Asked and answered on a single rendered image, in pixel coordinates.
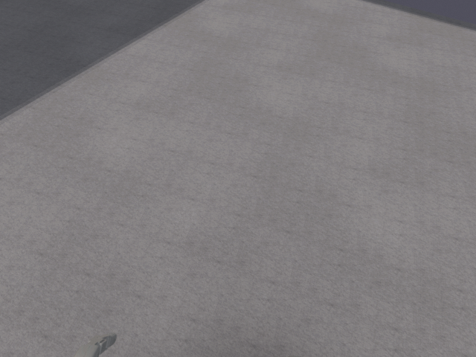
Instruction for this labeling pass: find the left robot hand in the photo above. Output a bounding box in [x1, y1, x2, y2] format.
[74, 333, 117, 357]

